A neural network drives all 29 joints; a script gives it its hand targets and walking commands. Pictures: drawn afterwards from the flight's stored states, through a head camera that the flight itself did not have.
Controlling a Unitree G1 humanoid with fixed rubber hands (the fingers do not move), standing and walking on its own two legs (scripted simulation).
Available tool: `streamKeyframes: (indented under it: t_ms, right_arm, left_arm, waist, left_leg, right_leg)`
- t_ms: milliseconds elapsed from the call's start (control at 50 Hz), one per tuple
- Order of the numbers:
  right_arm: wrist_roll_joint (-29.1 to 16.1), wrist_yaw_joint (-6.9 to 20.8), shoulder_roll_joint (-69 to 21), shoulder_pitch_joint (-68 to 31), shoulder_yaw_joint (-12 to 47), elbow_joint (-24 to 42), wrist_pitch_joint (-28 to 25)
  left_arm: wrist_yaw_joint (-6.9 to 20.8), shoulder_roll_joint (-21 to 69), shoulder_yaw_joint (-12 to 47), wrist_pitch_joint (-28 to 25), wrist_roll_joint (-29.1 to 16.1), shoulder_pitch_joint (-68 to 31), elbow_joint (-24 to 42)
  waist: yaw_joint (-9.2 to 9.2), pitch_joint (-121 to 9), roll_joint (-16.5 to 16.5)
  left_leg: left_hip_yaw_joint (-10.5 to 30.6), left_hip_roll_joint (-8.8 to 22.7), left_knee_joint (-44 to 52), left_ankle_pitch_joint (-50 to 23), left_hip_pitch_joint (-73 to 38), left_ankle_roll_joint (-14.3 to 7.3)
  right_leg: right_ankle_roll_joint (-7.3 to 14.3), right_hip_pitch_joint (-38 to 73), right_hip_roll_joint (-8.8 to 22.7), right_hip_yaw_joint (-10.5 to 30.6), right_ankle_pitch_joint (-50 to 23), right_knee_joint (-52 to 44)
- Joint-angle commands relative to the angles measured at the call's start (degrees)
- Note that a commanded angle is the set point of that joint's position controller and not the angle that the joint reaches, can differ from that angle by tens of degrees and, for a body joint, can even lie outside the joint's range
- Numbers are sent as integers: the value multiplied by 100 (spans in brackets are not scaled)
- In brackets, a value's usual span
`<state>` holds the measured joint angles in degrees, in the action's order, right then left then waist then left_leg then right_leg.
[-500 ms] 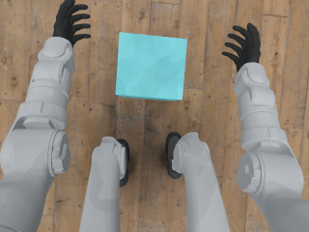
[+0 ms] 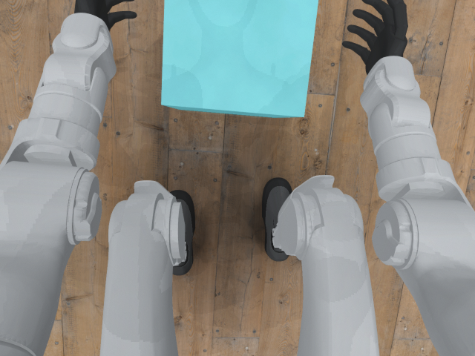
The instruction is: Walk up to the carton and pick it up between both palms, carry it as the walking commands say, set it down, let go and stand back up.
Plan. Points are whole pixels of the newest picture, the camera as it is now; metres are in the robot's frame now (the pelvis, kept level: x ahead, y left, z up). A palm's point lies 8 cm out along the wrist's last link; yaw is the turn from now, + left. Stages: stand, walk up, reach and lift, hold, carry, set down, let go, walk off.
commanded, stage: reach and lift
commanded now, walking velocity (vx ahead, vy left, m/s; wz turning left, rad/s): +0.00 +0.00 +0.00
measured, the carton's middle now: (234, 58) +0.51 -0.01 -0.31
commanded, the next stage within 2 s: none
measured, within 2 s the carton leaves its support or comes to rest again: leaves its support in 1.84 s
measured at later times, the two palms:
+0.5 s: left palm (126, 42) +0.53 +0.16 -0.26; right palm (367, 62) +0.50 -0.23 -0.24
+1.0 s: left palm (141, 38) +0.53 +0.14 -0.25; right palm (353, 58) +0.50 -0.21 -0.24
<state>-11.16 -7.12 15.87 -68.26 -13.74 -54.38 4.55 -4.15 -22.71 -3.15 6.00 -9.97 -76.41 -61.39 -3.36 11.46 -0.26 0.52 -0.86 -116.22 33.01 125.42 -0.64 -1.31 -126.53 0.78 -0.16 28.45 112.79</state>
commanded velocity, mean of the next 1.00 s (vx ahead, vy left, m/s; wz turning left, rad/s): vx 0.00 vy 0.00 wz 0.00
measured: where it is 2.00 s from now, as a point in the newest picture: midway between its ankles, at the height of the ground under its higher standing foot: (230, 239)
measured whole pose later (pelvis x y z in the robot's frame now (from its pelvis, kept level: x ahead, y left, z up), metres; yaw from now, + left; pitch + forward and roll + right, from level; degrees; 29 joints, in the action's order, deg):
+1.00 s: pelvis -0.02 +0.00 -0.05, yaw +0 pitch +33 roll -1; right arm -22.1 -8.2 20.6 -84.0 0.3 -68.4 0.5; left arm -5.5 -22.3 4.1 1.7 -15.8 -87.2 -69.7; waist -3.2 27.8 -1.4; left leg 0.1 0.2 -127.5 33.6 126.6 -0.8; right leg -1.6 -128.6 -0.6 0.4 27.7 123.7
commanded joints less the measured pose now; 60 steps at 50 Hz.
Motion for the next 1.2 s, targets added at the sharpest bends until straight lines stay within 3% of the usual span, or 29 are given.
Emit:
streamKeyframes:
  t_ms: [0, 20, 80, 100, 140, 180, 240, 260, 300, 340, 360, 380, 400, 480, 520, 580, 620, 680, 720, 780, 860, 920, 960, 980, 1020, 1040, 1120, 1140, 1180]
  right_arm:
    - [-68, -62, 1114, -1706, -8, 873, -339]
    - [-128, -64, 1035, -1572, 123, 794, -375]
    - [-276, -99, 1127, -1720, 163, 928, -423]
    - [-379, -114, 1121, -1885, 258, 863, -414]
    - [-508, -134, 1180, -2104, 444, 684, -389]
    - [-877, -93, 946, -2383, 689, 769, -370]
    - [-1149, 24, 685, -2442, 1112, 638, -333]
    - [-1116, 48, 763, -2413, 1123, 153, -342]
    - [-1110, 34, 739, -2692, 1208, 85, -388]
    - [-1098, -19, 863, -2966, 1134, 296, -456]
    - [-1070, -48, 939, -2920, 1122, 91, -460]
    - [-1079, -64, 844, -2855, 1113, 64, -463]
    - [-1019, -64, 867, -2868, 1086, -78, -446]
    - [-1035, 4, 702, -2800, 1107, -486, -437]
    - [-987, -35, 752, -2585, 976, -490, -494]
    - [-917, -109, 872, -2600, 950, -578, -552]
    - [-876, -121, 824, -2509, 910, -685, -557]
    - [-937, -107, 717, -2445, 980, -658, -584]
    - [-960, -125, 604, -2498, 1047, -559, -591]
    - [-1008, -108, 529, -2593, 1131, -431, -649]
    - [-1124, -54, 234, -2696, 1319, -665, -618]
    - [-1066, -125, 305, -2880, 1264, -419, -669]
    - [-1091, -129, 180, -2892, 1306, -629, -669]
    - [-1053, -123, 91, -2860, 1275, -577, -691]
    - [-1030, -119, -125, -2806, 1350, -793, -672]
    - [-1006, -122, -67, -2724, 1345, -869, -698]
    - [-910, -178, -157, -2706, 1174, -1025, -781]
    - [-817, -196, -119, -2607, 1109, -1104, -811]
    - [-734, -241, -284, -2453, 1086, -1238, -830]
  left_arm:
    - [-46, -843, -12, -289, -93, -1867, 816]
    - [-39, -692, 153, -323, -254, -1844, 924]
    - [-95, -970, 175, -376, -273, -2084, 1128]
    - [-123, -1036, 160, -376, -261, -2077, 982]
    - [-118, -984, 336, -318, -405, -2273, 844]
    - [-111, -1042, 329, -380, -474, -2452, 1021]
    - [-108, -1017, 434, -478, -619, -2674, 1343]
    - [-100, -1069, 356, -474, -542, -2495, 726]
    - [11, -913, 431, -448, -653, -2474, 137]
    - [83, -1107, 326, -509, -633, -2613, 150]
    - [103, -1074, 343, -497, -694, -2575, -18]
    - [107, -1195, 258, -528, -615, -2571, -113]
    - [114, -1139, 309, -508, -619, -2592, -144]
    - [77, -1161, 297, -544, -363, -2700, 22]
    - [23, -1163, 236, -594, -317, -2665, 234]
    - [15, -986, 403, -564, -471, -2546, 139]
    - [24, -832, 571, -549, -593, -2592, 202]
    - [21, -692, 680, -561, -675, -2492, 222]
    - [-16, -723, 630, -600, -675, -2539, 364]
    - [-36, -495, 786, -612, -765, -2548, 367]
    - [-54, -279, 822, -588, -717, -2535, 93]
    - [-107, -440, 594, -624, -577, -2546, -86]
    - [-120, -388, 602, -658, -472, -2615, -184]
    - [-115, -288, 656, -663, -514, -2590, -164]
    - [-107, -273, 666, -702, -433, -2586, -226]
    - [-103, -111, 750, -702, -498, -2662, -170]
    - [-117, 80, 793, -753, -415, -2641, -137]
    - [-113, 131, 839, -755, -475, -2735, -56]
    - [-125, 176, 907, -793, -480, -2776, 27]
  waist:
    - [-204, -7501, 404]
    - [-304, -7587, 393]
    - [-260, -7989, 532]
    - [-90, -7918, 508]
    - [-168, -7901, 425]
    - [111, -8088, 533]
    - [262, -8115, 402]
    - [395, -7337, 446]
    - [329, -6424, 193]
    - [297, -6594, 45]
    - [187, -6545, -18]
    - [262, -6494, 35]
    - [175, -6312, -28]
    - [392, -6057, 300]
    - [323, -6355, 508]
    - [143, -6499, 374]
    - [-2, -6429, 485]
    - [-25, -6603, 472]
    - [62, -6595, 296]
    - [-4, -6802, 322]
    - [185, -6442, 293]
    - [240, -6436, 196]
    - [299, -6258, 191]
    - [212, -6182, 204]
    - [325, -6015, 223]
    - [191, -6068, 273]
    - [202, -5813, 630]
    - [20, -5834, 517]
    - [-90, -5903, 505]
  left_leg:
    - [-15, -79, 752, -1806, -3375, 149]
    - [-22, -113, 644, -1995, -3417, 171]
    - [50, -78, 412, -2263, -3918, 154]
    - [39, -60, 378, -2191, -3790, 153]
    - [16, -40, 317, -1904, -3739, 182]
    - [13, -18, 189, -2060, -4082, 123]
    - [-29, -7, -80, -2573, -4250, 93]
    - [-30, 11, -126, -2368, -3913, 90]
    - [20, 67, -77, -1725, -3048, 29]
    - [-44, 103, -166, -1453, -2742, 36]
    - [-52, 102, -196, -1355, -2626, 46]
    - [-96, 125, -210, -1256, -2632, 35]
    - [-27, 135, -156, -1190, -2559, 22]
    - [-15, 144, -75, -1292, -2671, 42]
    - [-68, 128, -138, -1492, -2964, 88]
    - [-25, 110, -185, -1529, -2874, 120]
    - [-35, 125, -146, -1552, -2919, 146]
    - [10, 84, -145, -1715, -3118, 145]
    - [21, 46, -97, -1849, -3089, 120]
    - [37, 37, -129, -1981, -3174, 129]
    - [73, 4, -87, -1904, -3162, 136]
    - [-9, -32, -149, -1720, -2868, 124]
    - [41, -26, -64, -1716, -2909, 94]
    - [61, -8, -32, -1622, -2811, 73]
    - [-2, -54, 5, -1563, -2684, 75]
    - [24, -64, -25, -1628, -2771, 95]
    - [3, -91, 47, -1564, -2636, 147]
    - [24, -99, 36, -1458, -2610, 145]
    - [23, -113, 57, -1554, -2590, 177]
  right_leg:
    - [-104, 3695, -217, -320, -1928, -371]
    - [-114, 3942, -212, -305, -2198, -247]
    - [-117, 3850, -228, -304, -2264, -55]
    - [-119, 3915, -204, -297, -2261, 23]
    - [-108, 4137, -187, -314, -2079, 88]
    - [-77, 4265, -213, -230, -2177, 224]
    - [-100, 4335, -239, -139, -2583, 461]
    - [-119, 3766, -211, -126, -2263, 518]
    - [-121, 3703, -117, -37, -1848, 438]
    - [-146, 4016, -92, -23, -1807, 466]
    - [-154, 4048, -90, -27, -1767, 462]
    - [-164, 3958, -95, -23, -1645, 455]
    - [-158, 3799, -70, -40, -1600, 475]
    - [-134, 3363, -75, -60, -1596, 530]
    - [-135, 3412, -98, -91, -1726, 534]
    - [-90, 3585, -103, -88, -1787, 541]
    - [-60, 3534, -116, -99, -1773, 475]
    - [-28, 3523, -135, -131, -1904, 516]
    - [-60, 3554, -154, -126, -1987, 516]
    - [-29, 3701, -175, -125, -2151, 533]
    - [-40, 3349, -199, -126, -1944, 522]
    - [-90, 3556, -215, -74, -1912, 468]
    - [-101, 3361, -247, -61, -1876, 467]
    - [-107, 3267, -247, -98, -1781, 459]
    - [-118, 3268, -258, -65, -1764, 413]
    - [-115, 3239, -267, -80, -1752, 429]
    - [-64, 3001, -300, -43, -1688, 333]
    - [-51, 3029, -288, -72, -1631, 329]
    - [-64, 3113, -294, -60, -1811, 304]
